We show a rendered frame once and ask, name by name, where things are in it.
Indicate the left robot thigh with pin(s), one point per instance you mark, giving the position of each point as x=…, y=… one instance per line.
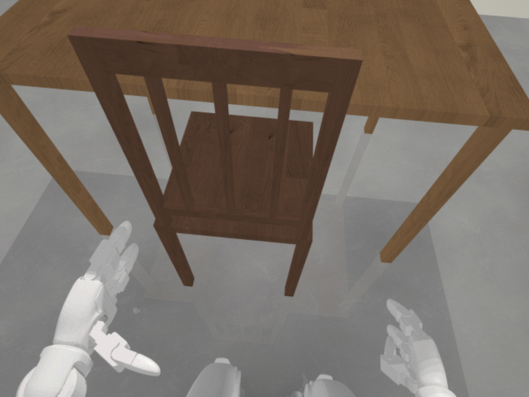
x=217, y=380

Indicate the left robot forearm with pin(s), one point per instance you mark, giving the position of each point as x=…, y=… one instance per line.
x=61, y=372

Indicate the left robot hand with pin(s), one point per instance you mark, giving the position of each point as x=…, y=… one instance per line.
x=94, y=295

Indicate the right robot thigh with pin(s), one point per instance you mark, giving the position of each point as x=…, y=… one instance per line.
x=327, y=388

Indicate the table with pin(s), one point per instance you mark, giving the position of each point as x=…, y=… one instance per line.
x=423, y=60

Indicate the right robot hand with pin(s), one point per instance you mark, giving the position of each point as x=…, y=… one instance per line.
x=417, y=349

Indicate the robot thigh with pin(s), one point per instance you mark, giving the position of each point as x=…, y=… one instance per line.
x=217, y=380
x=327, y=388

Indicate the chair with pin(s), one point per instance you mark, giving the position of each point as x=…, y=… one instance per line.
x=251, y=178

